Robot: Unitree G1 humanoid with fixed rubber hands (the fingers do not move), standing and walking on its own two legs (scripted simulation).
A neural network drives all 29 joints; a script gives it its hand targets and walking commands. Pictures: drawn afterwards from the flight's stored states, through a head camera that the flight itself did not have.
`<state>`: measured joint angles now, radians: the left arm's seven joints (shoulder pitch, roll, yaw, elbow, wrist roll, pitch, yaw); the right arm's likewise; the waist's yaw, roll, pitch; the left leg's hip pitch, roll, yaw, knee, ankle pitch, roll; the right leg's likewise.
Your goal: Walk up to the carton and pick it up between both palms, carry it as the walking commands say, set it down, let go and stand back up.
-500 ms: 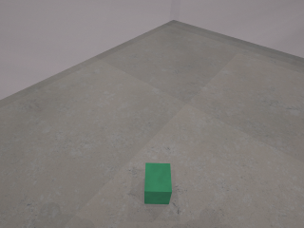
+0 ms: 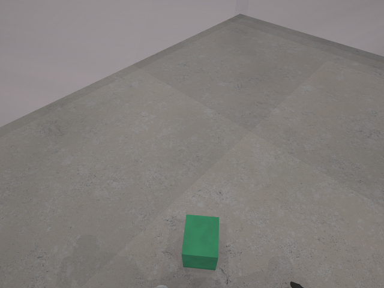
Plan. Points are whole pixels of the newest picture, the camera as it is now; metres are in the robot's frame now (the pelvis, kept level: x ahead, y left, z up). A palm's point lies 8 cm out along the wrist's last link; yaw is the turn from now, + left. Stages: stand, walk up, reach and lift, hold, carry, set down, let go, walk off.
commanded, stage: walk up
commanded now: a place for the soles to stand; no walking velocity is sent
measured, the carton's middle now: (200, 242) +0.46 +0.00 -0.67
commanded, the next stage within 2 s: stand in 1.14 s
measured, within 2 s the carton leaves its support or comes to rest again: neither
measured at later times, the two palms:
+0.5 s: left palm out of the picture +0.11 +0.25 -0.13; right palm out of the picture +0.09 -0.25 -0.13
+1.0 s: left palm out of the picture +0.04 +0.26 -0.13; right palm out of the picture +0.04 -0.25 -0.13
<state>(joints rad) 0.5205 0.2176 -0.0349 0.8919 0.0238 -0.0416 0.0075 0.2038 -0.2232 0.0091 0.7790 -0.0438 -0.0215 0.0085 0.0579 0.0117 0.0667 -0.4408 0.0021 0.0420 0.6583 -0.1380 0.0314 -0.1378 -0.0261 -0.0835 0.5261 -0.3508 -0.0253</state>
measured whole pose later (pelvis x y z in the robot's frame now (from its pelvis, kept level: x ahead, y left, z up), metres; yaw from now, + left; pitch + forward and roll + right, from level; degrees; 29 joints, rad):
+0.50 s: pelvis +0.04 +0.00 +0.00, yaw -1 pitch -2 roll +0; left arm 0.27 0.26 -0.03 0.90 0.01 -0.01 0.02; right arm 0.22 -0.25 0.04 0.98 -0.02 0.00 -0.02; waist -0.01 0.00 0.04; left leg -0.30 0.03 0.05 0.54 -0.20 0.01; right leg -0.07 0.01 -0.04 0.49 -0.38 -0.02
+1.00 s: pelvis +0.03 +0.01 +0.00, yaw -3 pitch -2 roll +0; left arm 0.31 0.25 -0.06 1.04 0.00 -0.02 0.02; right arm 0.23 -0.25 0.05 1.05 -0.01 0.00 -0.02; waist 0.00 0.00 0.03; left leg -0.27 0.03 0.08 0.43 -0.12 0.02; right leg -0.09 0.01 -0.01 0.44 -0.32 -0.01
